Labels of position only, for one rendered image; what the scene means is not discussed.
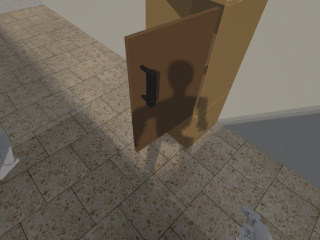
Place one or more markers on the handle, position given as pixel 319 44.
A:
pixel 151 86

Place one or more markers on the robot left hand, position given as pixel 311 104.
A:
pixel 7 160

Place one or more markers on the cupboard door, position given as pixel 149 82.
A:
pixel 178 52

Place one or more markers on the robot right hand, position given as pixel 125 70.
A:
pixel 259 230

